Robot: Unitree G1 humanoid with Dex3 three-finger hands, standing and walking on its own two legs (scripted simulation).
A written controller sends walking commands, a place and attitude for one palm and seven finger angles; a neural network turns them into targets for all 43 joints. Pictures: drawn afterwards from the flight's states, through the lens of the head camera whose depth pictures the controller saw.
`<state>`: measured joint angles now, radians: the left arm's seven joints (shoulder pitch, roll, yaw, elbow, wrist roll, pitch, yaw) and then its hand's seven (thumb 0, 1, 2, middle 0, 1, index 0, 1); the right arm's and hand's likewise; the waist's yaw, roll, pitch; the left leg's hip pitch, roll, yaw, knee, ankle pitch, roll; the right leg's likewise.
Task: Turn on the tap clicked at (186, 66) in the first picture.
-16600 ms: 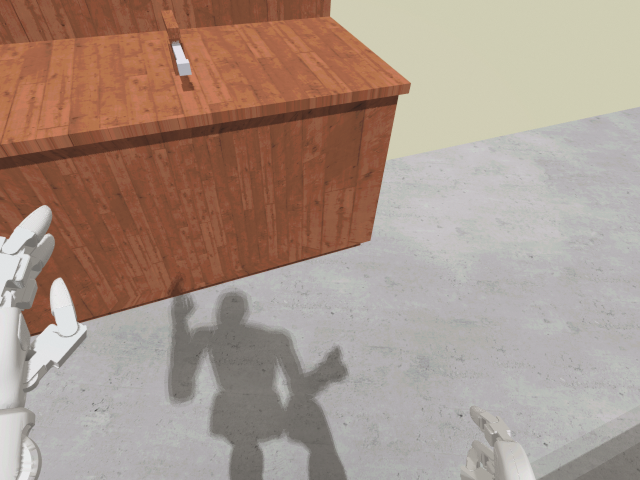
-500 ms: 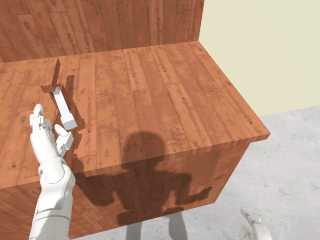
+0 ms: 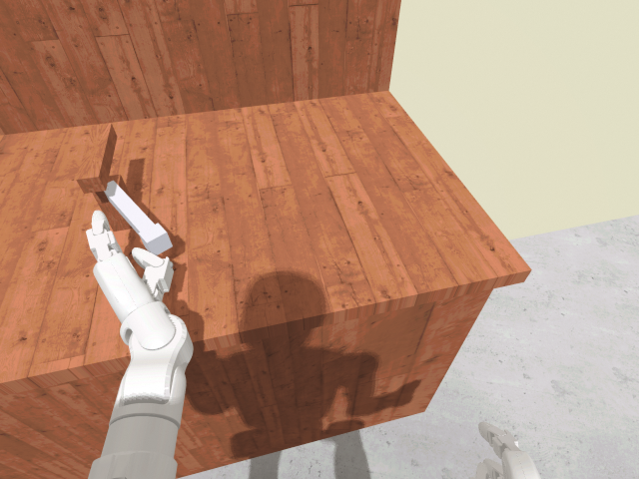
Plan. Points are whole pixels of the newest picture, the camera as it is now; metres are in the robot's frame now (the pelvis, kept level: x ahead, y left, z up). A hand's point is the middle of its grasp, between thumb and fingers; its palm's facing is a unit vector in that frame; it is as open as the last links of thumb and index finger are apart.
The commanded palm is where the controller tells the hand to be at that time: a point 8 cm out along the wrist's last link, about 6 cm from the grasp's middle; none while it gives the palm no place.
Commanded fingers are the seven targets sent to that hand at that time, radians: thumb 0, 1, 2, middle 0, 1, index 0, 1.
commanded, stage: push the lever round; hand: left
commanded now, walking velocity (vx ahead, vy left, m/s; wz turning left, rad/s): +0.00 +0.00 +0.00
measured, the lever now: (155, 240) +0.38 +0.25 +0.10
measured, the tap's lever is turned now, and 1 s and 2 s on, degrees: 30 59 77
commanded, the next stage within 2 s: lift the hand up off the lever in 1.50 s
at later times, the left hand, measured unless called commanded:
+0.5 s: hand (196, 247) +0.38 +0.19 +0.10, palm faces +0.75 -0.66 -0.05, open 7.5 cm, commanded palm +0.33 +0.20 +0.10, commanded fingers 0.00 0.90 0.90 -0.15 -0.15 -0.15 -0.15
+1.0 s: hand (218, 227) +0.42 +0.18 +0.10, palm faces +0.81 -0.59 -0.09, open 7.6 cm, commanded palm +0.36 +0.19 +0.10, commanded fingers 0.00 0.90 0.90 -0.15 -0.15 -0.15 -0.15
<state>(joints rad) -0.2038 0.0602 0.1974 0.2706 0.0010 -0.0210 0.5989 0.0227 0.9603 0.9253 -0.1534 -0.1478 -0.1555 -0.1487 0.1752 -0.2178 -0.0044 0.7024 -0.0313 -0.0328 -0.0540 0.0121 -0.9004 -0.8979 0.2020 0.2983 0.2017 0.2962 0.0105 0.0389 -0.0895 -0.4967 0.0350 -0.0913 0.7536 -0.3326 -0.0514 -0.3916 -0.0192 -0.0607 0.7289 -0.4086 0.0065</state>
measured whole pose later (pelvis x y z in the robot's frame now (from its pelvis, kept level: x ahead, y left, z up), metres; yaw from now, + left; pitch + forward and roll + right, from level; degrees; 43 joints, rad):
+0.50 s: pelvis +0.00 +0.00 +0.00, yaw +0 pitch +5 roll -1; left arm -0.38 -0.02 0.19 0.44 0.06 0.00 0.77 0.01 0.95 0.93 -0.15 -0.15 -0.16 -0.15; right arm 0.15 -0.19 -0.02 0.74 -0.06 0.00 -0.03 0.01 -0.90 -0.90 0.20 0.30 0.20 0.30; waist 0.01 0.03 -0.10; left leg -0.53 0.03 -0.10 0.75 -0.33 -0.06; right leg -0.42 -0.02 -0.07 0.74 -0.41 0.00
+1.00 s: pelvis +0.00 -0.01 +0.00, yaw +0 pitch +9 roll -1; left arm -0.58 -0.04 0.28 0.63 0.11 0.02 0.92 -0.02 0.94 0.93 -0.15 -0.15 -0.15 -0.15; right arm 0.20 -0.19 -0.05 0.77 -0.10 0.03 0.02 0.01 -0.90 -0.90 0.20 0.30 0.20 0.30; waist -0.03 0.04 -0.14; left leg -0.59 0.05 -0.10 0.78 -0.34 -0.07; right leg -0.49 -0.01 -0.07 0.76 -0.42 -0.01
